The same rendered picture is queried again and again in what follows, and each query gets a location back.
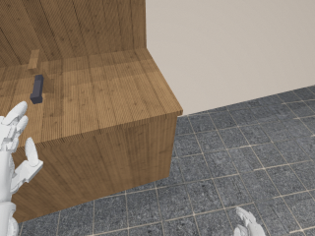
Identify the tap lever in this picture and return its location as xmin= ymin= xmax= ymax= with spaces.
xmin=30 ymin=75 xmax=44 ymax=104

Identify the right robot hand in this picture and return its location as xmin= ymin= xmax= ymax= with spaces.
xmin=231 ymin=206 xmax=266 ymax=236

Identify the counter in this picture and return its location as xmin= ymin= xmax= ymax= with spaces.
xmin=0 ymin=0 xmax=183 ymax=223

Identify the robot left forearm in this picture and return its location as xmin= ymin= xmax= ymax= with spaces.
xmin=0 ymin=202 xmax=19 ymax=236

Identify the left robot hand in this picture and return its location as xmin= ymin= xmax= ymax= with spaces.
xmin=0 ymin=101 xmax=43 ymax=203

